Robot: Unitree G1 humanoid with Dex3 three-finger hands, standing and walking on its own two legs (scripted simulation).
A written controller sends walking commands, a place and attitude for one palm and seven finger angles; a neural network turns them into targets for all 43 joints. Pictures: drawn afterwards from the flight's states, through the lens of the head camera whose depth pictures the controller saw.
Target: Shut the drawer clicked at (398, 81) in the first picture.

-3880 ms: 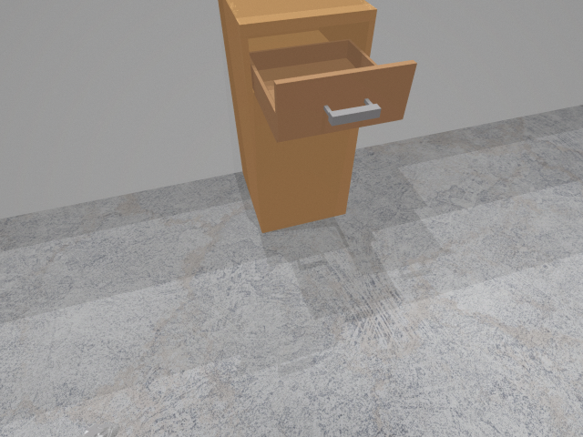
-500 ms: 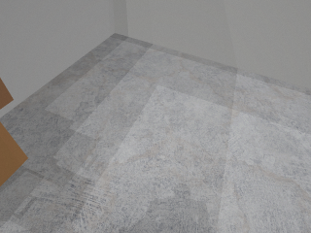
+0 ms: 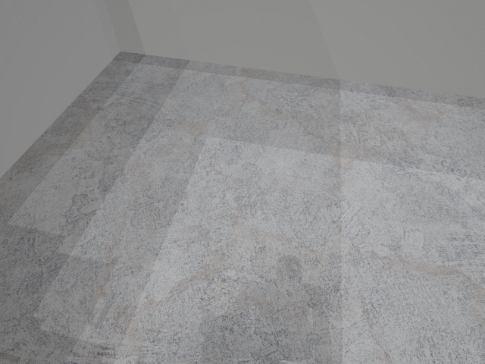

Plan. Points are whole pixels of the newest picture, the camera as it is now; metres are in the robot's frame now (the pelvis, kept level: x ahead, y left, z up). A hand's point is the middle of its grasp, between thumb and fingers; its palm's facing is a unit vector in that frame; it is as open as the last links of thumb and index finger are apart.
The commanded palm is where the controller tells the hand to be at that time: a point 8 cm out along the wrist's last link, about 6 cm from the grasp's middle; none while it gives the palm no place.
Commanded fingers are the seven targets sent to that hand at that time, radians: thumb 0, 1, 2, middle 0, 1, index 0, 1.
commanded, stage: walk to a spot facing it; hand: left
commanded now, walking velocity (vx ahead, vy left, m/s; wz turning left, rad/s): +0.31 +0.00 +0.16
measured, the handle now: out of the picture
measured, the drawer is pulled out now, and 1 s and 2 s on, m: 0.29 0.29 0.29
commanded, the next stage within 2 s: turn to face it in 0.10 s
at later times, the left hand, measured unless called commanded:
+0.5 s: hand out of the picture +0.14 +0.22 -0.18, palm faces +0.23 -0.96 -0.16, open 7.4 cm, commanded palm none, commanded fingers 0.00 0.90 0.90 -0.20 -0.30 -0.20 -0.30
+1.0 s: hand (141, 297) +0.26 +0.21 -0.12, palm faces +0.44 -0.85 -0.28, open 7.4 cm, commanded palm none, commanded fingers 0.00 0.90 0.90 -0.20 -0.30 -0.20 -0.30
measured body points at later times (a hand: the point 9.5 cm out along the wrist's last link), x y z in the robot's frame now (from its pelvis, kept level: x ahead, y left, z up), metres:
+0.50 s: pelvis +0.19 +0.05 +0.00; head +0.22 +0.08 +0.45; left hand +0.13 +0.27 -0.17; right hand +0.32 -0.17 -0.13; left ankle +0.26 +0.13 -0.72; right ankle +0.12 -0.09 -0.63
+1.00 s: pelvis +0.24 -0.02 +0.01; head +0.28 -0.03 +0.46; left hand +0.23 +0.25 -0.10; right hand +0.41 -0.23 -0.14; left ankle +0.20 +0.11 -0.65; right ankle +0.28 -0.11 -0.72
